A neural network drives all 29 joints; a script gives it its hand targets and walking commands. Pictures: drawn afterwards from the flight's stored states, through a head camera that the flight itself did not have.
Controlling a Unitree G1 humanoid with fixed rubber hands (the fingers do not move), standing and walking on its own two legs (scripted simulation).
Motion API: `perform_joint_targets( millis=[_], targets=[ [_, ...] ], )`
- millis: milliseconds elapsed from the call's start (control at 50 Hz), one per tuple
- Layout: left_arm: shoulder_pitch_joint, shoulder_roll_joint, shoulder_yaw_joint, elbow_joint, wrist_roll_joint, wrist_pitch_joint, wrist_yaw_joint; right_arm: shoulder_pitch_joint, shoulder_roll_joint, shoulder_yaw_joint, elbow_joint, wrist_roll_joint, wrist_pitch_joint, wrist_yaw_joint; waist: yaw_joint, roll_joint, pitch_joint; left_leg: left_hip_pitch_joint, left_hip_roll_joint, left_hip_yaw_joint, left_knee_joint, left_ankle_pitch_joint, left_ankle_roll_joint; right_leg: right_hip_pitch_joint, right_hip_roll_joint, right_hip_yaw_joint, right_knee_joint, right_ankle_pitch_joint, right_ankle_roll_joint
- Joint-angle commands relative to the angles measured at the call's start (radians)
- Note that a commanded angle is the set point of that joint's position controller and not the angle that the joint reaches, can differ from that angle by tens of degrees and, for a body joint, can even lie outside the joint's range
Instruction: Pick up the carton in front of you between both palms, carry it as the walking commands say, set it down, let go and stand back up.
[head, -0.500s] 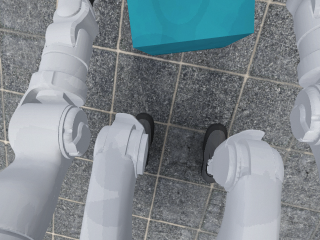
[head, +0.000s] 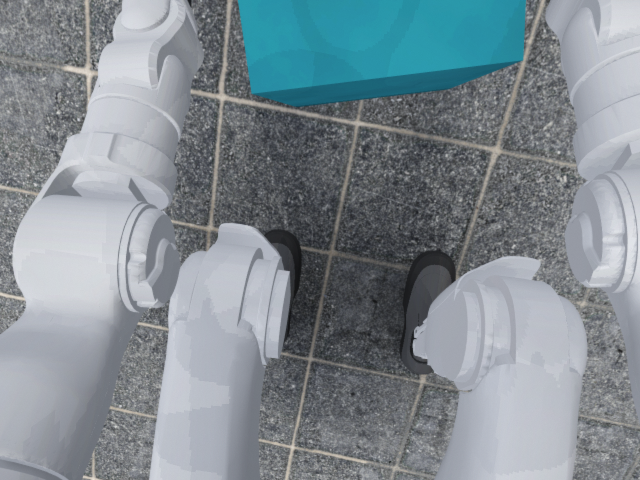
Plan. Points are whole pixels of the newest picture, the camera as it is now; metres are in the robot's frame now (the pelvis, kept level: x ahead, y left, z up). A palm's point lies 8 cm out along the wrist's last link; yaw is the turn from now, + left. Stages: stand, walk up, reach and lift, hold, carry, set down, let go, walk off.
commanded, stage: reach and lift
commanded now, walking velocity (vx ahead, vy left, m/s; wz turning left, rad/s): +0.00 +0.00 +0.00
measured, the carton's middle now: out of the picture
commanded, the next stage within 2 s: none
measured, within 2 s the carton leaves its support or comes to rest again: leaves its support in 0.48 s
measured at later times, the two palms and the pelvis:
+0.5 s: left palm out of the picture +0.55 +0.17 -0.16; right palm out of the picture +0.57 -0.13 -0.17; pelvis +0.00 +0.00 -0.01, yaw +0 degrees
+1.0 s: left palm out of the picture +0.49 +0.16 +0.04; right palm out of the picture +0.51 -0.14 +0.04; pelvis -0.02 +0.01 +0.10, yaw -3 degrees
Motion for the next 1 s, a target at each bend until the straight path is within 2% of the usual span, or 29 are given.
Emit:
perform_joint_targets(
  millis=[0, 80, 120, 140, 200, 220, 260, 320, 400, 500, 560, 580, 620, 660, 720, 780, 860, 980],
  targets=[
    [-0.247, 0.089, -0.002, -0.093, 0.005, -0.017, -0.004, -0.283, -0.072, -0.013, -0.073, -0.004, -0.021, 0.001, 0.027, -0.078, -1.177, 0.571, -0.013, 0.064, -0.16, 0.383, -0.025, 0.585, 0.018, -0.036, -0.16, 0.308, -0.003],
    [-0.31, 0.005, -0.027, -0.116, 0.014, -0.012, -0.01, -0.336, 0.009, 0.008, -0.086, -0.003, -0.022, 0.008, 0.026, -0.084, -1.17, 0.59, -0.029, 0.069, -0.171, 0.355, -0.022, 0.611, 0.03, -0.041, -0.167, 0.284, -0.006],
    [-0.332, -0.04, -0.01, -0.118, 0.045, -0.007, -0.013, -0.36, 0.057, -0.001, -0.092, -0.028, -0.018, 0.014, 0.027, -0.09, -1.156, 0.603, -0.039, 0.07, -0.17, 0.338, -0.021, 0.614, 0.039, -0.046, -0.171, 0.268, -0.005],
    [-0.353, -0.092, -0.011, -0.12, 0.062, -0.001, -0.022, -0.38, 0.129, 0.011, -0.091, -0.034, -0.012, 0.027, 0.037, -0.091, -1.149, 0.616, -0.044, 0.071, -0.169, 0.332, -0.019, 0.61, 0.045, -0.047, -0.17, 0.261, -0.005],
    [-0.52, -0.545, -0.104, -0.149, 0.082, 0.035, -0.138, -0.495, 0.611, 0.089, -0.102, -0.057, 0.017, 0.136, 0.033, -0.106, -1.088, 0.58, -0.069, 0.076, -0.155, 0.297, -0.013, 0.597, 0.076, -0.047, -0.162, 0.251, -0.019],
    [-0.559, -0.657, -0.113, -0.167, 0.1, 0.057, -0.184, -0.49, 0.739, 0.073, -0.109, -0.083, 0.032, 0.177, 0.027, -0.11, -1.056, 0.563, -0.076, 0.083, -0.149, 0.271, -0.011, 0.579, 0.084, -0.051, -0.152, 0.236, -0.024],
    [-0.57, -0.79, -0.109, -0.202, 0.118, 0.097, -0.254, -0.431, 0.882, 0.028, -0.131, -0.113, 0.065, 0.234, 0.022, -0.113, -1.01, 0.524, -0.087, 0.096, -0.136, 0.243, 0.0, 0.547, 0.094, -0.064, -0.147, 0.214, -0.026],
    [-0.57, -0.905, -0.117, -0.255, 0.109, 0.135, -0.311, -0.382, 1.001, 0.002, -0.171, -0.13, 0.093, 0.28, 0.01, -0.109, -1.011, 0.505, -0.096, 0.099, -0.117, 0.261, 0.012, 0.521, 0.098, -0.078, -0.139, 0.232, -0.037],
    [-0.584, -1.003, -0.167, -0.32, 0.046, 0.155, -0.339, -0.395, 1.108, 0.048, -0.296, -0.096, 0.11, 0.287, 0.003, -0.118, -1.206, 0.533, -0.098, 0.102, -0.101, 0.364, 0.015, 0.612, 0.097, -0.086, -0.126, 0.347, -0.042],
    [-0.59, -1.1, -0.263, -0.476, -0.014, 0.191, -0.332, -0.484, 1.245, 0.175, -0.563, -0.018, 0.136, 0.256, 0.03, -0.154, -1.716, 0.625, -0.103, 0.126, -0.11, 0.561, 0.003, 0.909, 0.111, -0.096, -0.119, 0.612, -0.022],
    [-0.601, -1.124, -0.302, -0.58, 0.0, 0.229, -0.337, -0.451, 1.347, 0.193, -0.661, -0.05, 0.182, 0.233, 0.028, -0.163, -1.931, 0.586, -0.115, 0.14, -0.144, 0.593, -0.006, 1.056, 0.125, -0.091, -0.145, 0.71, -0.013],
    [-0.603, -1.153, -0.331, -0.62, 0.004, 0.236, -0.332, -0.414, 1.375, 0.198, -0.663, -0.064, 0.195, 0.223, 0.009, -0.163, -1.96, 0.582, -0.12, 0.144, -0.16, 0.586, -0.007, 1.067, 0.133, -0.093, -0.161, 0.72, -0.011],
    [-0.587, -1.168, -0.345, -0.647, 0.027, 0.254, -0.33, -0.341, 1.408, 0.175, -0.635, -0.092, 0.222, 0.218, 0.0, -0.135, -1.916, 0.582, -0.127, 0.14, -0.205, 0.543, -0.003, 1.003, 0.142, -0.096, -0.207, 0.654, -0.01],
    [-0.54, -1.183, -0.324, -0.608, 0.069, 0.271, -0.331, -0.267, 1.425, 0.125, -0.562, -0.139, 0.245, 0.228, -0.006, -0.117, -1.778, 0.577, -0.13, 0.132, -0.261, 0.446, 0.0, 0.877, 0.145, -0.105, -0.266, 0.515, -0.006],
    [-0.454, -1.191, -0.223, -0.485, 0.165, 0.299, -0.335, -0.192, 1.417, 0.01, -0.425, -0.218, 0.266, 0.253, 0.002, -0.102, -1.519, 0.556, -0.131, 0.118, -0.353, 0.275, 0.006, 0.659, 0.15, -0.121, -0.367, 0.276, -0.01],
    [-0.404, -1.175, -0.102, -0.381, 0.264, 0.322, -0.339, -0.169, 1.384, -0.114, -0.316, -0.299, 0.279, 0.274, 0.013, -0.091, -1.347, 0.534, -0.131, 0.113, -0.428, 0.153, 0.016, 0.549, 0.151, -0.127, -0.446, 0.125, -0.02],
    [-0.404, -1.174, -0.041, -0.352, 0.324, 0.323, -0.343, -0.183, 1.356, -0.195, -0.288, -0.356, 0.278, 0.287, -0.002, -0.077, -1.348, 0.577, -0.132, 0.106, -0.498, 0.113, 0.022, 0.573, 0.151, -0.123, -0.518, 0.087, -0.025],
    [-0.418, -1.244, -0.104, -0.414, 0.311, 0.336, -0.358, -0.172, 1.405, -0.18, -0.346, -0.359, 0.289, 0.298, -0.032, -0.039, -1.512, 0.714, -0.134, 0.107, -0.574, 0.142, 0.011, 0.702, 0.156, -0.121, -0.602, 0.122, -0.023]
  ],
)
